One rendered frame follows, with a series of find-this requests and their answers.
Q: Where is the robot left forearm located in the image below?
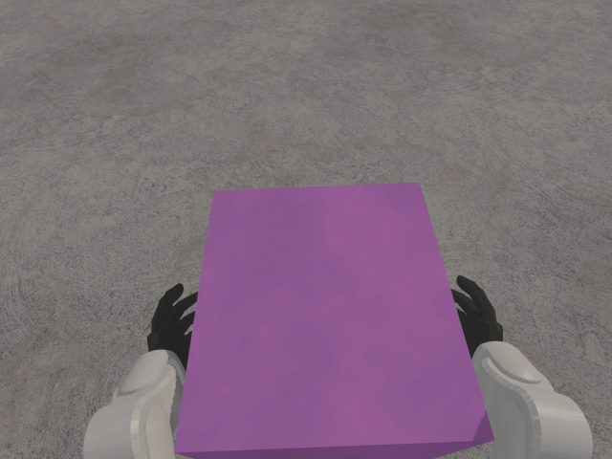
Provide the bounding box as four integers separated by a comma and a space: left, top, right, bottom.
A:
82, 350, 186, 459

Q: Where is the left robot hand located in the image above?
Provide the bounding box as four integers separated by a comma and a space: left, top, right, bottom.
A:
147, 283, 198, 371

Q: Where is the robot right forearm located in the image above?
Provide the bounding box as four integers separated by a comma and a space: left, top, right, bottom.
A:
471, 341, 593, 459

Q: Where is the carton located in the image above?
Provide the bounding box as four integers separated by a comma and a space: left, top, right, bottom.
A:
174, 182, 494, 459

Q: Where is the right robot hand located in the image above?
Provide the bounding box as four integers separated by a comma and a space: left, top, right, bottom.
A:
451, 275, 503, 358

